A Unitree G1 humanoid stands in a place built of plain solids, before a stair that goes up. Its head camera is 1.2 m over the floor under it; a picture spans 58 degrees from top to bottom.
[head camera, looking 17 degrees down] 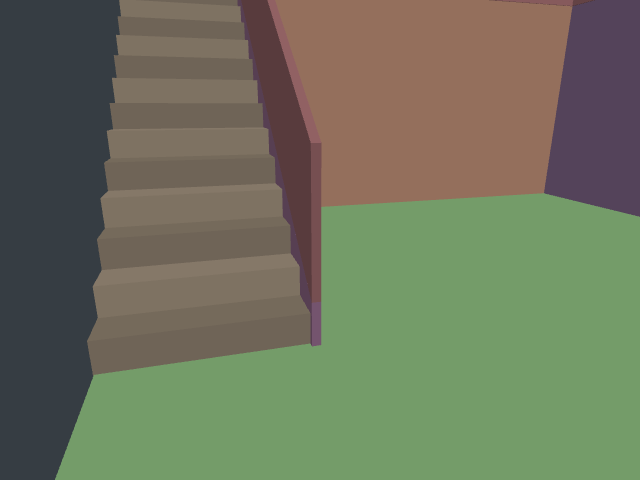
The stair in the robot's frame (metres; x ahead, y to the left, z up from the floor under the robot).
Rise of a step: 0.18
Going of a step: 0.24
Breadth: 1.06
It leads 16 degrees to the left of straight ahead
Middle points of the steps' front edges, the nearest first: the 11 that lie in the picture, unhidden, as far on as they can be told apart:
1.90 0.56 0.18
2.13 0.62 0.35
2.35 0.68 0.53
2.58 0.75 0.71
2.80 0.81 0.88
3.03 0.87 1.06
3.26 0.94 1.23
3.48 1.00 1.41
3.71 1.06 1.58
3.94 1.13 1.76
4.16 1.19 1.94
